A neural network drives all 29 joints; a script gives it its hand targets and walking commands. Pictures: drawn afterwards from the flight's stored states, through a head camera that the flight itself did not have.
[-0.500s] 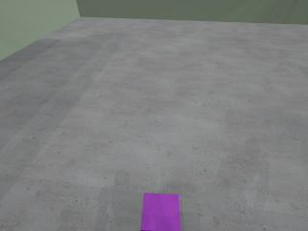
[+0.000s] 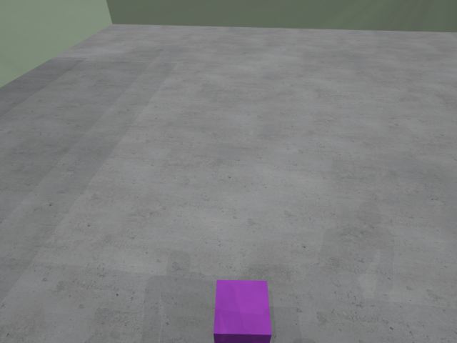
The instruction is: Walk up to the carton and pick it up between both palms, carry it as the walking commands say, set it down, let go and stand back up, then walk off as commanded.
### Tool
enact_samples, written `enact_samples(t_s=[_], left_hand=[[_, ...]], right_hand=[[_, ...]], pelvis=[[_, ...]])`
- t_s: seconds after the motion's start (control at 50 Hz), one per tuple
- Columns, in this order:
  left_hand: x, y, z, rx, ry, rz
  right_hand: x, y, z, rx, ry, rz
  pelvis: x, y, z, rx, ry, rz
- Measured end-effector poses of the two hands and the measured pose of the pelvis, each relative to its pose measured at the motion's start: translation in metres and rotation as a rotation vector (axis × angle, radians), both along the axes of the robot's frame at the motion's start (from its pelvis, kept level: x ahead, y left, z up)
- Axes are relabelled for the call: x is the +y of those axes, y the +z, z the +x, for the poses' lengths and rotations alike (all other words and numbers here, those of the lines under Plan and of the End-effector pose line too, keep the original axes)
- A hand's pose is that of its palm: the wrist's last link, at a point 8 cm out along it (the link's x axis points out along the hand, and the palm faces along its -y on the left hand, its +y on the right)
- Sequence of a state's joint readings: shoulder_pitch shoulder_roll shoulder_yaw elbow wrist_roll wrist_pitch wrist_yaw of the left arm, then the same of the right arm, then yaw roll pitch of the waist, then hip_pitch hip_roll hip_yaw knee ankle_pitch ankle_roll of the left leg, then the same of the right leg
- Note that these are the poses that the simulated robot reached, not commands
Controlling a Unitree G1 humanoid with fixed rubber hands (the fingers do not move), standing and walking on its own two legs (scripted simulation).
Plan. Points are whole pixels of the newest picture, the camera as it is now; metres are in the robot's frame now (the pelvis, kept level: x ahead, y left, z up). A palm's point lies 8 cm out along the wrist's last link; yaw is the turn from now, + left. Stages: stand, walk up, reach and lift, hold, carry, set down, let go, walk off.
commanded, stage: stand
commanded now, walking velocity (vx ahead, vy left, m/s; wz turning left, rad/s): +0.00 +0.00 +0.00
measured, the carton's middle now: (241, 318) +0.46 -0.03 -0.66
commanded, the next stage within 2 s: walk off in 0.22 s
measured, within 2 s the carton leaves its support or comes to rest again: neither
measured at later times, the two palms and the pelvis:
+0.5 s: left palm out of the picture -0.07 +0.21 -0.15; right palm out of the picture -0.08 -0.17 -0.15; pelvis -0.02 +0.02 +0.00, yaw -1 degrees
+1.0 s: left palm out of the picture -0.05 +0.35 -0.17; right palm out of the picture -0.02 -0.16 -0.13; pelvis -0.03 +0.11 -0.02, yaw +0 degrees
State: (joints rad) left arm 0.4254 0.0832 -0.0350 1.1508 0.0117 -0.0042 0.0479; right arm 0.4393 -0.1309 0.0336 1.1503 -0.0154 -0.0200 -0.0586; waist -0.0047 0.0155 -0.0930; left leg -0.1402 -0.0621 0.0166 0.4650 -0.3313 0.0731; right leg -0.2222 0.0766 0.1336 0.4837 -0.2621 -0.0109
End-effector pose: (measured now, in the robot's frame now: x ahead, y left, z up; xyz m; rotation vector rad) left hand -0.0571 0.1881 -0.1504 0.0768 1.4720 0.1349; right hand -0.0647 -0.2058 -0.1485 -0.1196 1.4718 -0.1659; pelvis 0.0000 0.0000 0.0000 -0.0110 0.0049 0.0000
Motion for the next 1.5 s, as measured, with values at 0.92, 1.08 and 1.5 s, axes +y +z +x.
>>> enact_samples(t_s=[0.92,1.08,1.5], left_hand=[[0.128,-0.003,-0.005,-0.042,0.023,0.162],[0.201,-0.005,0.019,-0.061,-0.018,0.152],[0.297,0.015,0.038,-0.12,-0.07,0.157]], right_hand=[[0.021,0.013,0.018,-0.029,0.025,-0.113],[0.089,0.018,0.048,-0.187,0.005,-0.122],[0.225,0.002,0.014,-0.076,-0.014,-0.006]], pelvis=[[0.077,-0.009,-0.033,0.032,-0.003,0.005],[0.143,-0.008,-0.032,0.027,-0.04,-0.01],[0.252,-0.001,-0.04,-0.002,-0.054,0.018]])
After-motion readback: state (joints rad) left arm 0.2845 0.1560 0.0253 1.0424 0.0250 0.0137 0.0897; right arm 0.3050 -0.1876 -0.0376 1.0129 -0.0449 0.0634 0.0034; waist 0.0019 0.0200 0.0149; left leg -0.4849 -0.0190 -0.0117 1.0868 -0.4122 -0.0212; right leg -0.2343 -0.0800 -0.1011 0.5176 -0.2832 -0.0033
